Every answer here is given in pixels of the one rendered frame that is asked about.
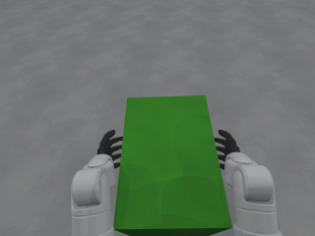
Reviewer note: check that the right robot hand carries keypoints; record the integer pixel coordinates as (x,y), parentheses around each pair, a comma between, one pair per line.
(230,146)

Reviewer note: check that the left robot forearm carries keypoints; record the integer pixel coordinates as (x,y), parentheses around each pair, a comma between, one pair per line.
(90,198)

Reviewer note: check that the right robot forearm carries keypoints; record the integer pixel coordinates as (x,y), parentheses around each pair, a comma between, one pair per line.
(253,196)

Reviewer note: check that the left robot hand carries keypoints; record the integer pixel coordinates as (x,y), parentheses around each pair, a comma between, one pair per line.
(105,146)

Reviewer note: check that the carton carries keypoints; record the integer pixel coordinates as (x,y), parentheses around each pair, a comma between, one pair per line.
(170,181)

